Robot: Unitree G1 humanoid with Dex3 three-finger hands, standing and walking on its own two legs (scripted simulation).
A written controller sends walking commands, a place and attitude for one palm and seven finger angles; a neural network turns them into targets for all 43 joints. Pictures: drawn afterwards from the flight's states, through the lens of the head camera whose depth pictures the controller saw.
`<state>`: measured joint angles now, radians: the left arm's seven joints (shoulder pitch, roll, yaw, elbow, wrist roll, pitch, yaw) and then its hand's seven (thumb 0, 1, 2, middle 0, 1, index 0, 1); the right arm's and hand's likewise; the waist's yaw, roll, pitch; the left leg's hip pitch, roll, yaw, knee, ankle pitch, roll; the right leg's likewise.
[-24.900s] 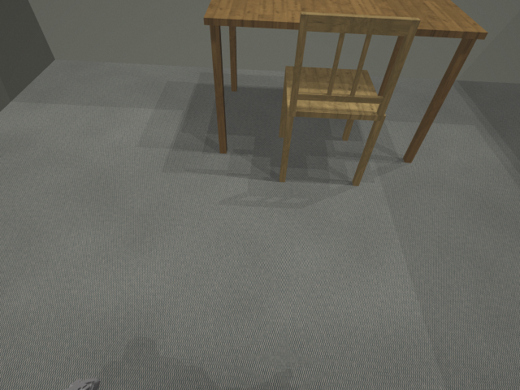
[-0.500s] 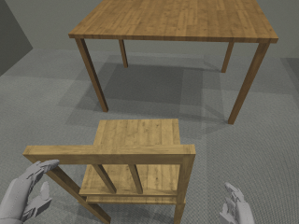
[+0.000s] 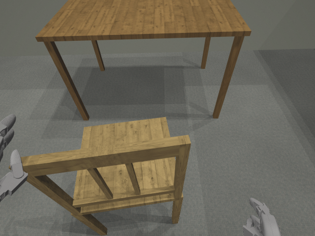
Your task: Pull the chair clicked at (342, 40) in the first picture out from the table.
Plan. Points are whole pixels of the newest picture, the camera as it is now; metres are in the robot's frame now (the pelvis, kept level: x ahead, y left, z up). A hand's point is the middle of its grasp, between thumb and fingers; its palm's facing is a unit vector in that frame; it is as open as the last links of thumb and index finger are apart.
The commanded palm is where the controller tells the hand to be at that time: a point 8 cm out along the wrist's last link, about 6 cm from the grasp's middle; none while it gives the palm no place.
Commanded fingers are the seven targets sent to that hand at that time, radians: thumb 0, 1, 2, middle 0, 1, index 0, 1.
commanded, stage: step back with the hand held close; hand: left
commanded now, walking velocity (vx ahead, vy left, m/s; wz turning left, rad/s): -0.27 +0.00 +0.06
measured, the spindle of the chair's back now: (101, 183) +0.29 +0.20 -0.10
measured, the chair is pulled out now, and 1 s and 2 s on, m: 0.61 0.61 0.61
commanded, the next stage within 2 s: stop stepping back and stand still in 1.44 s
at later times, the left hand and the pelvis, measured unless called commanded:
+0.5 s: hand out of the picture +0.14 +0.29 +0.15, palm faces +0.44 -0.76 -0.48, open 7.4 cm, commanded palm +0.08 +0.33 +0.18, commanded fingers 0.00 0.90 0.90 -0.20 -0.30 -0.20 -0.30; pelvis -0.05 +0.02 -0.01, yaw +1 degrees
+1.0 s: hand out of the picture +0.14 +0.29 +0.17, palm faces +0.40 -0.76 -0.51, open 7.4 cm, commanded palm +0.07 +0.32 +0.18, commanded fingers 0.00 0.90 0.90 -0.20 -0.30 -0.20 -0.30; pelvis -0.07 +0.02 -0.01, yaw +1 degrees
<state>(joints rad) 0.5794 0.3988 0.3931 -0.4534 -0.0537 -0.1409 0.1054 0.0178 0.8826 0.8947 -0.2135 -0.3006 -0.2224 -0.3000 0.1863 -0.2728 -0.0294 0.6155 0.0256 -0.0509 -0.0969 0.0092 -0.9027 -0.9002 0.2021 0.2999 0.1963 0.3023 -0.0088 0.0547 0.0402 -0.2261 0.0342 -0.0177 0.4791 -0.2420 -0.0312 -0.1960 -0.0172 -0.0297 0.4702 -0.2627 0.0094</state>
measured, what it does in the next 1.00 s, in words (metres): lifts its right foot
